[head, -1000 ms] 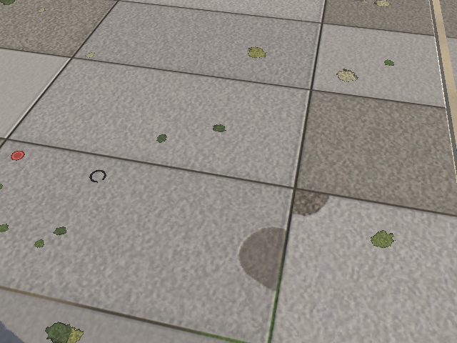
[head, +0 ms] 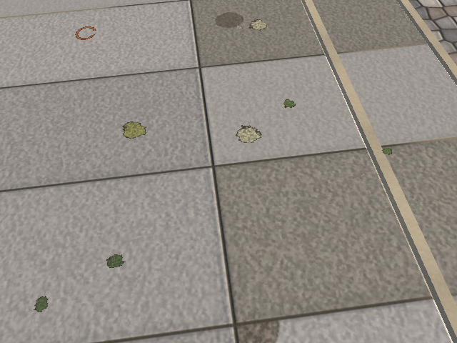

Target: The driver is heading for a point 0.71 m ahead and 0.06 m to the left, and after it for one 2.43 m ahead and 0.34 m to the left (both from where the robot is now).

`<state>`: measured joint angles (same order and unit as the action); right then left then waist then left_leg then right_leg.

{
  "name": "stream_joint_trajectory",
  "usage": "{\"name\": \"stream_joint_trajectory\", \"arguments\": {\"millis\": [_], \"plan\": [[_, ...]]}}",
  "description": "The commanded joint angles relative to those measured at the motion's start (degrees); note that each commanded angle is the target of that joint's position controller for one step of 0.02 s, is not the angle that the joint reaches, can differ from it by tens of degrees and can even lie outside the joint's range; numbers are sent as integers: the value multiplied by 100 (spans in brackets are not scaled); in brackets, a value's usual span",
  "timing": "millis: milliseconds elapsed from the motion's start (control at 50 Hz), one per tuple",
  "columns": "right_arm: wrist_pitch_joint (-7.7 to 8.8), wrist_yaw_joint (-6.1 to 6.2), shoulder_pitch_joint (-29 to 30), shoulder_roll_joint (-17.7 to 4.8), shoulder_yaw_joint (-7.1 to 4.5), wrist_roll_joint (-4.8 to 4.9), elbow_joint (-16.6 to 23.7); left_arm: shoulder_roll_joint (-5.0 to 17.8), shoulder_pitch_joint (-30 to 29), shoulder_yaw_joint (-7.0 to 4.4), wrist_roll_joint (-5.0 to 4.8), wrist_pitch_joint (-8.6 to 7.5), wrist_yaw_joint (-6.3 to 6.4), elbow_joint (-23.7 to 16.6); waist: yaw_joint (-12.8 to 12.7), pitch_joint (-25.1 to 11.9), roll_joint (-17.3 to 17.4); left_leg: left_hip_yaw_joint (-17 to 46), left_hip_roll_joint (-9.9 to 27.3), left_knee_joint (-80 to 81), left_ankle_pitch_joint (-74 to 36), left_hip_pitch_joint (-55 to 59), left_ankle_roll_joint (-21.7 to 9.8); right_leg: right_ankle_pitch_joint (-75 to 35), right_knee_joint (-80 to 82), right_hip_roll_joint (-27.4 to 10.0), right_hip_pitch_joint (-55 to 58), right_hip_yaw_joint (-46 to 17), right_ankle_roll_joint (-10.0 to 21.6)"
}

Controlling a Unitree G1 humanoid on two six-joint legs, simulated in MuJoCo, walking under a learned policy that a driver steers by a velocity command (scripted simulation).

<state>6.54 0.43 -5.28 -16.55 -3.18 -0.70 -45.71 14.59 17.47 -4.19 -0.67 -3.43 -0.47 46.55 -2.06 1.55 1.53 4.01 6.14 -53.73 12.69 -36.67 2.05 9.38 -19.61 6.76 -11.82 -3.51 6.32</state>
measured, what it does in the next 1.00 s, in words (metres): walks ahead: left foot, then right foot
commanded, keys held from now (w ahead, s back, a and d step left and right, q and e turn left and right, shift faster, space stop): w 0.74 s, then w+q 0.04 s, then q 0.22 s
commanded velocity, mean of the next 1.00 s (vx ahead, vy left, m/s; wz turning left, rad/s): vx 0.46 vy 0.00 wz -0.05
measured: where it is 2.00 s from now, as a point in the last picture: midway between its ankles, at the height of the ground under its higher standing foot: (259, 278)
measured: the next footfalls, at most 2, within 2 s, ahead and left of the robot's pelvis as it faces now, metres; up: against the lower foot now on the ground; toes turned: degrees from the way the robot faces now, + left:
left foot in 0.24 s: +0.33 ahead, +0.15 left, +0.00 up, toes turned -4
right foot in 0.76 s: +0.60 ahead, -0.12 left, +0.00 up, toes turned -6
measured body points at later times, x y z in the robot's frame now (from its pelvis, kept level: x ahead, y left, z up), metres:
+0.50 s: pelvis +0.29 +0.06 +0.00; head +0.32 +0.07 +0.45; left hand +0.45 +0.31 -0.11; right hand +0.31 -0.21 -0.12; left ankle +0.29 +0.15 -0.75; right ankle +0.34 -0.11 -0.68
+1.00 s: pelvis +0.53 -0.03 +0.00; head +0.57 -0.05 +0.45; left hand +0.64 +0.24 -0.11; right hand +0.63 -0.31 -0.13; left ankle +0.56 +0.13 -0.67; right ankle +0.56 -0.12 -0.75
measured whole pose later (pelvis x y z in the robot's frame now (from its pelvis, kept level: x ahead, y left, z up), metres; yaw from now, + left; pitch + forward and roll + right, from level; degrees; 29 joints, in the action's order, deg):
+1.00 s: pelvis +0.53 -0.03 +0.00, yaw +1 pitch +2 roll +0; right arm 1.0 1.0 -12.8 -17.8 -4.1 1.0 -47.4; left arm 14.3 12.0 -3.3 1.3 -4.9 -0.6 45.8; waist -0.3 2.7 2.8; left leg 2.7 3.5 -61.1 18.7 -34.3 2.0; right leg 9.0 -20.9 0.8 -13.5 7.2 3.5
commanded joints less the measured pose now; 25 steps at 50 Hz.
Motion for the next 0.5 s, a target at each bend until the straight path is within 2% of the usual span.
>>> {"name": "stream_joint_trajectory", "arguments": {"millis": [20, 60, 80, 120, 160, 200, 220, 240, 260, 280, 300, 320, 340, 360, 380, 420, 460, 500], "plan": [[4, -14, 188, -233, -32, -22, 330, 951, -134, -226, -33, -82, 115, -419, 64, -188, -440, -247, -186, 1284, -1308, 448, 115, -1527, 754, -1182, -339, -771, 808], [42, -73, 556, -155, 13, 27, 427, 896, 151, -201, -32, -73, 117, -311, -170, -172, -542, -331, -339, 1923, -2113, 770, 69, -1108, 758, -1161, -350, -725, 659], [54, -95, 696, -186, 12, 62, 478, 895, 266, -194, -33, -76, 106, -250, -240, -126, -582, -313, -365, 2082, -2253, 803, 34, -919, 753, -1236, -254, -810, 636], [77, -133, 922, -311, -6, 93, 589, 893, 425, -184, -44, -71, 93, -157, -317, -31, -611, -229, -365, 2351, -2055, 600, -84, -829, 560, -1436, 222, -1022, 615], [121, -181, 1012, -443, -39, 84, 677, 914, 538, -188, -36, -40, 109, -94, -299, -4, -626, -191, -383, 2563, -1596, 402, -248, -1042, 271, -1686, 804, -1271, 574], [160, -204, 807, -545, -72, 90, 670, 991, 522, -211, -11, 11, 135, -73, -144, -31, -753, -267, -453, 2673, -1069, 589, -427, -1708, -31, -1830, 1163, -1397, 485], [179, -196, 397, -640, -128, 80, 568, 995, 410, -204, -10, 33, 141, -104, 104, -223, -780, -413, -589, 2855, -1008, 1151, -563, -2561, -437, -1703, 1210, -1295, 392], [194, -175, -346, -838, -226, 39, 371, 883, 311, -152, 17, 39, 131, -163, 453, -771, -695, -350, -491, 2787, -1251, 2279, -780, -3118, -1293, -1403, 989, -1056, 253], [190, -149, -1358, -1149, -301, -24, 241, 689, 241, -54, 101, 36, 130, -312, 863, -1609, -213, 657, 408, 2603, -1405, 3866, -1183, -2027, -2865, -1004, 71, -718, 51], [109, -187, -1909, -1506, -429, 7, -9, 208, 1163, 78, -30, -68, 89, -280, 565, -2287, 1559, 3184, 1602, 3017, -301, 5873, -2147, 1454, -4883, -97, -2178, -280, -405], [79, -210, -1924, -951, -289, 171, -21, 662, 948, 25, -98, -127, 81, -216, 748, -2007, 1158, 3891, 1628, 3543, 941, 5836, -2022, 2316, -5481, -321, -3011, -716, -382], [52, -189, -1501, -676, -205, 172, 71, 960, 272, -54, -151, -158, 65, -375, 793, -1106, 618, 3069, 1405, 3668, 1041, 5084, -1732, 1831, -5583, -607, -3332, -630, -356], [8, -179, -1102, -615, -161, 92, 167, 902, -133, -35, -102, -175, 76, -484, 649, -655, 121, 2413, 1170, 3792, 511, 4276, -1580, 1356, -5350, -893, -3177, -360, -359], [-5, -192, -891, -513, -121, 45, 183, 839, -314, -51, -9, -183, 77, -538, 515, -303, 19, 2011, 981, 3947, -107, 3655, -1576, 1085, -4977, -1053, -3056, -264, -390], [10, -195, -809, -435, -82, -7, 185, 775, -234, -71, 23, -163, 71, -535, 345, -281, 168, 1693, 812, 4058, -568, 3306, -1520, 908, -4716, -1212, -2733, -253, -398], [25, -205, -838, -439, -80, 35, 124, 557, -43, -38, 4, -104, 65, -491, 213, -314, 345, 1256, 649, 4262, -1077, 3014, -1558, 836, -4302, -1288, -2463, -122, -468], [33, -171, -931, -621, -128, 77, 48, 446, -282, 4, 40, -73, 76, -595, 222, -217, 305, 955, 661, 4448, -1487, 2882, -1637, 563, -3775, -1359, -2601, -8, -586], [-8, -123, -1029, -743, -166, 97, -13, 378, -660, 45, 58, -81, 71, -705, 311, -160, 218, 654, 588, 4557, -1664, 2877, -1586, -69, -3067, -1382, -2655, 57, -660]]}}
Keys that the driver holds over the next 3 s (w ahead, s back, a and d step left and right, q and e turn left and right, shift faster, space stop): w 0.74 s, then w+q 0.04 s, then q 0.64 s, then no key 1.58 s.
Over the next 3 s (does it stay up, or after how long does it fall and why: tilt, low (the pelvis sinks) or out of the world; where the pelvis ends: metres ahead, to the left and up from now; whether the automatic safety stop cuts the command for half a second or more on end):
stays up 0.67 -0.04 -0.01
